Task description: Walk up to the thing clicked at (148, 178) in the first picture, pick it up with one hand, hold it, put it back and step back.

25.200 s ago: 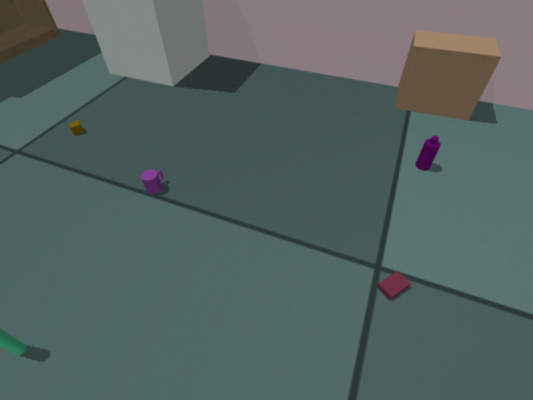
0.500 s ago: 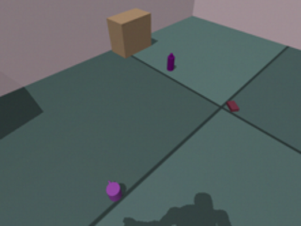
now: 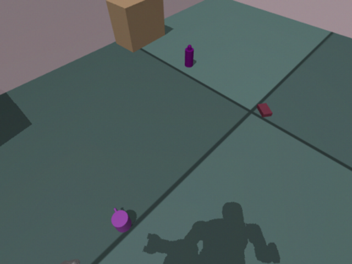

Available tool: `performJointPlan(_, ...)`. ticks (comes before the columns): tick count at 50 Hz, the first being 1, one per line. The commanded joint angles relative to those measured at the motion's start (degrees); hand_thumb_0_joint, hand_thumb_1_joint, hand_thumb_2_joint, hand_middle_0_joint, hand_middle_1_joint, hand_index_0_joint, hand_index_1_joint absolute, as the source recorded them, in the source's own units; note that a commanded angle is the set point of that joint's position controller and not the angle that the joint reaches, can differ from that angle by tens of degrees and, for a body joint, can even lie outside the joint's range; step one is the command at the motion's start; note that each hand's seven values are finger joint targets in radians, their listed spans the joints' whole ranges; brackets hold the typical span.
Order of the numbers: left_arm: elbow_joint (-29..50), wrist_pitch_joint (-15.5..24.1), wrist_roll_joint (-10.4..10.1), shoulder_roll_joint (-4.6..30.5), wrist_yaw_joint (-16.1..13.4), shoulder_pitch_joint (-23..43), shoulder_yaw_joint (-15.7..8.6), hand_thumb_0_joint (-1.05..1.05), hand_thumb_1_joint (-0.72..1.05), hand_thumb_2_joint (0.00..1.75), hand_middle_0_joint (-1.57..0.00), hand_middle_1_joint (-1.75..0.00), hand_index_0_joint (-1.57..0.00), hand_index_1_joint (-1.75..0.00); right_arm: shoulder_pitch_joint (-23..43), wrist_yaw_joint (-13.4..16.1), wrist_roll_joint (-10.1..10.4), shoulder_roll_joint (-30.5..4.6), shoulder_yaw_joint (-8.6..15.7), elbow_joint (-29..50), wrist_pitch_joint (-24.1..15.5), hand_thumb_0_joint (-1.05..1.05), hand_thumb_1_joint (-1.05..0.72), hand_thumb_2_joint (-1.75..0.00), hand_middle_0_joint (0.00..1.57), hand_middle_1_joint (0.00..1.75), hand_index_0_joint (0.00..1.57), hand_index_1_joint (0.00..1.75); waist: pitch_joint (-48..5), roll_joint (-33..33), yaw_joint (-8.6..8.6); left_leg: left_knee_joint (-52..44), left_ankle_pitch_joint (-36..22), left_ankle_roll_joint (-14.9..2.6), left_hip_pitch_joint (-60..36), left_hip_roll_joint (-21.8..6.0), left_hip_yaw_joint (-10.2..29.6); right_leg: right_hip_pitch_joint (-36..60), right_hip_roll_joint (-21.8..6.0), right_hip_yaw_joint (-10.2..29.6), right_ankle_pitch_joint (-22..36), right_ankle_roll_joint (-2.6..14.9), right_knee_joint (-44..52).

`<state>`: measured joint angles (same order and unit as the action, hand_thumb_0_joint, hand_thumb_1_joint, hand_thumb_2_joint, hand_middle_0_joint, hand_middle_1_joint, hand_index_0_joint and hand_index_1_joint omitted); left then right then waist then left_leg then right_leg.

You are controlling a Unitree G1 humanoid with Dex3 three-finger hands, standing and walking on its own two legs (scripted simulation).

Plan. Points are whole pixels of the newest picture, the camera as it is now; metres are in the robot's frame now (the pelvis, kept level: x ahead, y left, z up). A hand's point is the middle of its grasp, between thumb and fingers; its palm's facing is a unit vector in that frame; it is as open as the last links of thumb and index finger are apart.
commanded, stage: walk up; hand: left
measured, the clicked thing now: (120, 218) +0.41 +0.35 -0.71
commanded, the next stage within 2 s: stand in 1.02 s
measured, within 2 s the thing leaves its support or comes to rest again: neither
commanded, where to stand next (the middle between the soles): +0.02 +0.03 m, yaw -1 degrees
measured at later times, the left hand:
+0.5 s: hand out of the picture +0.11 +0.27 -0.13, palm faces -0.05 -0.93 -0.36, open 7.3 cm
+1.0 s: hand out of the picture +0.07 +0.27 -0.14, palm faces -0.07 -0.94 -0.34, open 7.3 cm
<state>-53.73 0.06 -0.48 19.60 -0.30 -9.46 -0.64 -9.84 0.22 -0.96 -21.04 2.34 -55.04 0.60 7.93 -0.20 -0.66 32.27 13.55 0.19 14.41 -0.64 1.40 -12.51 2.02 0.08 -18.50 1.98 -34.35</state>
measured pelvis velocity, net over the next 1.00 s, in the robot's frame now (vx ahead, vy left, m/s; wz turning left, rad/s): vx -0.01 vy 0.02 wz -0.05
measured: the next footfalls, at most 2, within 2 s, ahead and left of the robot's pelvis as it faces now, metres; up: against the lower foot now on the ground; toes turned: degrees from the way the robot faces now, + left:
none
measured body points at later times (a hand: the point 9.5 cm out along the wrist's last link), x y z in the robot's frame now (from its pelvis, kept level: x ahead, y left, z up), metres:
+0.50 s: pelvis +0.00 +0.01 +0.02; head +0.02 +0.01 +0.46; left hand +0.11 +0.32 -0.11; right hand +0.09 -0.29 -0.12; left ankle +0.03 +0.13 -0.73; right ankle +0.00 -0.10 -0.73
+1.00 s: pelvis -0.01 +0.02 +0.02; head +0.01 +0.02 +0.47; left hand +0.07 +0.32 -0.12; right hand +0.06 -0.28 -0.12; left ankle +0.03 +0.13 -0.73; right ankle +0.00 -0.10 -0.73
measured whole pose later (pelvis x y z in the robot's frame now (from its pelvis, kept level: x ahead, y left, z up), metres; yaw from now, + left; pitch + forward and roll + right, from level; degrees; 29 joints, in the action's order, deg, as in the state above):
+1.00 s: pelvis -0.01 +0.02 +0.02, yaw -3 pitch -3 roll +0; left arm -63.8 -0.3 0.7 19.8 0.6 -7.1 -0.8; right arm -5.4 -1.0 -0.1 -19.9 1.2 -63.9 0.3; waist 4.2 -0.3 -0.1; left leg 21.1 8.5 -0.4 10.2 -0.6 -2.1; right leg -8.5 1.6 3.7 -10.0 0.1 -21.1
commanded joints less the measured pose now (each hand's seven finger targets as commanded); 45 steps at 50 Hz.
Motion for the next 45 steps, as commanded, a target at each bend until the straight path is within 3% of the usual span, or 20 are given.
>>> performJointPlan(1,1.65,0.42,-0.1,12.22,-0.76,-0.84,-3.48,0.0,0.9,0.9,-0.2,-0.3,-0.2,-0.3,4.7,0.37,0.5,-15.09,3.31,4.1,-1.63,0.0,-0.9,-0.9,0.2,0.3,0.2,0.3,-8.82,-4.74,-1.02,-9.45,-14.82,-9.89,0.06,-14.84,13.66,4.36,-2.51,3.34,-0.2,-0.24,1.44)
performJointPlan(2,1.04,0.69,0.16,11.81,-0.66,-0.41,-3.53,0.0,0.9,0.9,-0.2,-0.3,-0.2,-0.3,4.91,0.32,0.76,-13.55,2.64,3.59,-1.59,0.0,-0.9,-0.9,0.2,0.3,0.2,0.3,-9.03,-4.44,-1.28,-8.36,-15.06,-8.12,-0.06,-12.9,10.98,5.49,-3.6,4.49,4.74,0.16,4.33)
performJointPlan(4,0.31,1.22,0.22,13.63,-0.28,1.36,-3.81,0.0,0.9,0.9,-0.2,-0.3,-0.2,-0.3,4.65,0.29,0.93,-12.53,2.21,3.17,-1.3,0.0,-0.9,-0.9,0.2,0.3,0.2,0.3,-8.15,-4.67,-0.22,-6.89,-11.84,-4.52,-0.78,-7.53,6.49,4.26,-6.24,7.74,14.64,1.25,7.12)
performJointPlan(6,-0.21,1.43,0.13,14.15,-0.2,2.58,-3.7,0.0,0.9,0.9,-0.2,-0.3,-0.2,-0.3,5.22,0.28,1.16,-11.86,2.04,2.3,-1.1,0.0,-0.9,-0.9,0.2,0.3,0.2,0.3,-7.63,-3.41,0.25,-5.8,-8.98,-3.0,-4.09,-5.16,4.54,0.94,-8.64,10.1,17.24,2.38,9.59)
performJointPlan(9,-0.71,1.55,0.36,13.9,-0.14,5.27,-3.29,0.0,0.9,0.9,-0.2,-0.3,-0.2,-0.3,4.78,0.0,1.25,-11.48,1.9,1.39,-1.15,0.0,-0.9,-0.9,0.2,0.3,0.2,0.3,-9.39,0.99,1.17,-6.2,-9.85,-3.23,-7.77,-5.22,4.22,-0.03,-8.99,10.78,16.38,2.22,11.75)
performJointPlan(14,-2.35,1.39,0.28,12.88,0.0,6.46,-2.94,0.0,0.9,0.9,-0.2,-0.3,-0.2,-0.3,6.27,-0.14,1.25,-11.29,1.3,-0.23,-1.54,0.0,-0.9,-0.9,0.2,0.3,0.2,0.3,-10.77,2.27,0.52,-9.26,-13.23,-3.15,-9.53,-6.34,4.12,2.15,-8.17,9.58,17.69,0.77,12.84)
performJointPlan(22,-4.27,1.05,0.34,12.81,0.2,7.41,-2.74,0.0,0.9,0.9,-0.2,-0.3,-0.2,-0.3,7.44,-0.27,1.0,-11.27,1.0,-2.78,-1.69,0.0,-0.9,-0.9,0.2,0.3,0.2,0.3,-9.62,1.26,0.55,-12.89,-9.65,-2.34,-9.64,-6.46,4.02,2.3,-8.06,9.52,14.15,0.29,15.91)
performJointPlan(36,-6.1,0.75,0.64,12.23,0.25,5.72,-2.61,0.0,0.9,0.9,-0.2,-0.3,-0.2,-0.3,7.92,-0.28,0.82,-11.69,1.28,-4.56,-1.68,0.0,-0.9,-0.9,0.2,0.3,0.2,0.3,-8.64,-1.34,0.54,-16.52,-2.16,-2.69,-7.81,-7.61,5.07,2.66,-7.13,8.67,9.84,0.03,17.07)
performJointPlan(45,-6.48,0.97,0.89,12.25,0.24,4.84,-2.55,0.0,0.9,0.9,-0.2,-0.3,-0.2,-0.3,7.85,-0.35,0.78,-11.42,1.4,-4.8,-1.51,0.0,-0.9,-0.9,0.2,0.3,0.2,0.3,-7.37,-0.23,0.83,-15.63,-0.24,-2.57,-8.17,-7.04,4.68,-0.39,-7.37,9.81,8.22,0.16,18.45)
